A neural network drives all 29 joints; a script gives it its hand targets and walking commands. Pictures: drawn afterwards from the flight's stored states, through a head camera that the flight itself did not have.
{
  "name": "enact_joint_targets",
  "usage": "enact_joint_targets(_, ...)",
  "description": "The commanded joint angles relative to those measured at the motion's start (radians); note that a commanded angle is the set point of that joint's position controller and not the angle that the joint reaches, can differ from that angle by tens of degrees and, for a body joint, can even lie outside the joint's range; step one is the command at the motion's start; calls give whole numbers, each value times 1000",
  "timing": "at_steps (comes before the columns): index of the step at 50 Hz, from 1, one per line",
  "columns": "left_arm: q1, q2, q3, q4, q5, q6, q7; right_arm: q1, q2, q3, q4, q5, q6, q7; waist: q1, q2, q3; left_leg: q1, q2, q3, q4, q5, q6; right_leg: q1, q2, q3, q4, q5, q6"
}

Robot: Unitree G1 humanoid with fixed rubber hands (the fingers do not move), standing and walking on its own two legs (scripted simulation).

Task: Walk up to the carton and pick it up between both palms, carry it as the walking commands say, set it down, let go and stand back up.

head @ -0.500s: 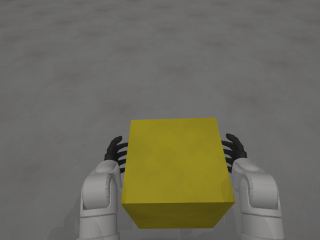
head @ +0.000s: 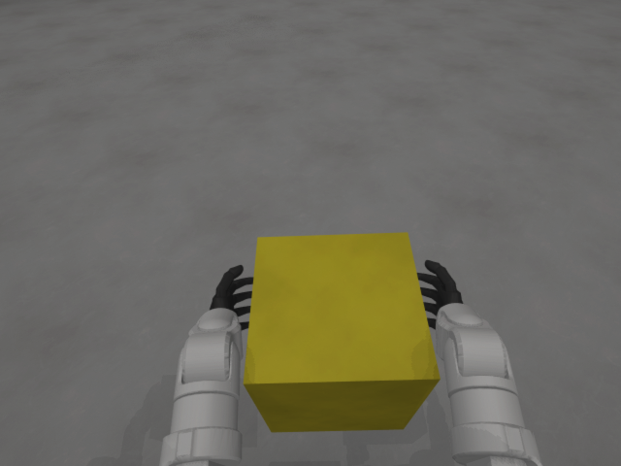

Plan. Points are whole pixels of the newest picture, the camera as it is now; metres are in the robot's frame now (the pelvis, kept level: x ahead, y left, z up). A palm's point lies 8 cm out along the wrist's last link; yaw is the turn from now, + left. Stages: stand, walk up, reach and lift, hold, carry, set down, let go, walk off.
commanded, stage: hold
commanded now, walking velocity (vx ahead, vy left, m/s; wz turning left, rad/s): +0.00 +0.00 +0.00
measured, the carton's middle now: (334, 339) +0.30 +0.01 -0.02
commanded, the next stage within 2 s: set down in 0.54 s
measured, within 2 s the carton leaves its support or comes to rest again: neither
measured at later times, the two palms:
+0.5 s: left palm (218, 309) +0.29 +0.17 +0.06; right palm (439, 303) +0.31 -0.13 +0.06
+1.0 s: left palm (237, 320) +0.31 +0.15 +0.01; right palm (439, 316) +0.32 -0.15 +0.01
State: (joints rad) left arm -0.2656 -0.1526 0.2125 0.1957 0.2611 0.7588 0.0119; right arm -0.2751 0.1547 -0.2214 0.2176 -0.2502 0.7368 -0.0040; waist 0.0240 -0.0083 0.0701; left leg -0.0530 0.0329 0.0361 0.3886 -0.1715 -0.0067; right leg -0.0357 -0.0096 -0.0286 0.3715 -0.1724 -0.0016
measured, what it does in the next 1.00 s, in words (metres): stands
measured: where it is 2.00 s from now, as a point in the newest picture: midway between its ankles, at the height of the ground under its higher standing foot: outside the picture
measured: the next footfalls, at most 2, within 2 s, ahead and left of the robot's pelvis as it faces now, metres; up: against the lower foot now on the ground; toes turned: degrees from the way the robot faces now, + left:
none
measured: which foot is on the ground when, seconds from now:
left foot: down 0.00-1.00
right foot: down 0.00-1.00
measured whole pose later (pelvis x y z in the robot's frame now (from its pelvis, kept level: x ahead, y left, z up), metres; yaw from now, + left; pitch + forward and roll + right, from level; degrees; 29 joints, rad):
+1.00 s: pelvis +0.01 -0.01 +0.00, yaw +0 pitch -2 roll +0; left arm -0.34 -0.17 0.33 0.42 0.35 0.56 -0.03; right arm -0.35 0.18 -0.32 0.44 -0.36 0.55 0.03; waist 0.02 0.00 0.03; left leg -0.21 0.02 0.01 0.44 -0.19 -0.01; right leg -0.20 0.00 -0.02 0.44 -0.21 -0.01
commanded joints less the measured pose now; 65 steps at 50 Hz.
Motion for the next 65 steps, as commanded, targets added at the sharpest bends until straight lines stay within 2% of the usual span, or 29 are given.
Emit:
enact_joint_targets(1, -498, -849, -489, -2, -215, -35, -223, -506, 844, 495, 9, 208, -26, 214, 9, 4, -188, 64, -114, -89, -55, -14, 25, -65, 89, 93, -89, -41, -29)
enact_joint_targets(6, -580, -868, -450, 74, -200, -40, -246, -582, 882, 451, 93, 185, -39, 222, 13, -10, -179, 43, -109, -80, -57, -106, 27, -90, 80, 94, -95, -139, -31)
enact_joint_targets(11, -631, -885, -431, 116, -186, -43, -259, -621, 899, 419, 153, 168, -55, 235, 14, 10, -188, 25, -103, -76, -69, -122, 22, -75, 79, 94, -94, -144, -32)
enact_joint_targets(19, -589, -896, -435, 102, -176, -37, -249, -595, 882, 423, 130, 169, -60, 251, 19, 43, -224, 38, -95, -80, -88, -18, 10, -19, 88, 90, -85, -34, -32)
enact_joint_targets(27, -482, -889, -451, 47, -187, -21, -234, -510, 852, 459, 45, 187, -40, 248, 24, 34, -241, 58, -94, -90, -100, 107, 5, 29, 96, 94, -92, 67, -28)
enact_joint_targets(28, -509, -924, -431, 75, -183, -28, -247, -488, 859, 402, 97, 131, -38, 247, -63, 24, -215, 58, -95, -109, -99, 94, 6, 3, 97, 99, -86, 50, -26)
enact_joint_targets(29, -510, -930, -428, 76, -183, -37, -254, -488, 883, 407, 110, 130, -42, 249, -42, 20, -215, 55, -102, -106, -96, 76, 9, -2, 91, 100, -81, 38, -26)
enact_joint_targets(30, -513, -936, -426, 78, -183, -45, -259, -489, 890, 408, 109, 129, -48, 252, -46, 21, -221, 50, -102, -107, -95, 72, 9, -1, 93, 97, -76, 39, -27)
enact_joint_targets(35, -466, -911, -369, 121, -148, -86, -253, -480, 892, 404, 123, 126, -79, 263, -3, 13, -245, 29, -105, -105, -75, 136, 10, 2, 94, 92, -55, 101, -15)
enact_joint_targets(38, -447, -898, -345, 147, -130, -111, -249, -473, 887, 390, 140, 120, -103, 264, 9, 10, -246, 24, -109, -102, -61, 154, 11, -24, 94, 93, -46, 118, -10)
enact_joint_targets(49, -493, -874, -307, 248, -97, -252, -265, -470, 892, 316, 248, 69, -243, 241, -7, 7, -325, -83, -124, -91, 34, 155, 18, -121, 94, 105, 30, 159, -2)
enact_joint_targets(58, -579, -845, -250, 347, -40, -369, -260, -538, 877, 269, 336, 14, -353, 227, -16, -2, -387, -266, -134, -92, 135, 83, 37, -251, 98, 104, 130, 114, -1)
enact_joint_targets(65, -654, -860, -247, 385, -12, -438, -253, -639, 871, 284, 349, 5, -416, 236, -20, 0, -477, -400, -143, -102, 230, 40, 44, -417, 105, 89, 236, 57, -5)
